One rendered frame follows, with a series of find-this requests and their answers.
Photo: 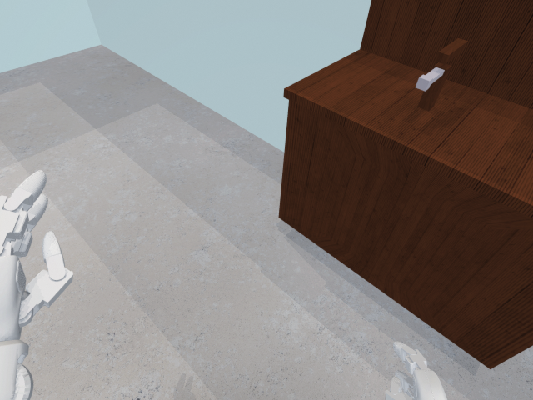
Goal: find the right robot hand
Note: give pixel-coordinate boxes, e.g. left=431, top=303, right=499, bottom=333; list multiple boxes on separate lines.
left=386, top=341, right=447, bottom=400

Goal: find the counter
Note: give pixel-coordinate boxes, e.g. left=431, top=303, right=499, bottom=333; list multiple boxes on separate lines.
left=279, top=0, right=533, bottom=369

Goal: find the robot left forearm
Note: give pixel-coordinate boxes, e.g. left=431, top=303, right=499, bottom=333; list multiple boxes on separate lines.
left=0, top=340, right=33, bottom=400

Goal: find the left robot hand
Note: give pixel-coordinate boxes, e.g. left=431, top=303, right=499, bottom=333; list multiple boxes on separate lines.
left=0, top=170, right=73, bottom=342

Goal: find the tap lever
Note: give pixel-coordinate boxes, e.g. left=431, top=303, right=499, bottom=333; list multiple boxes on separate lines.
left=416, top=67, right=445, bottom=91

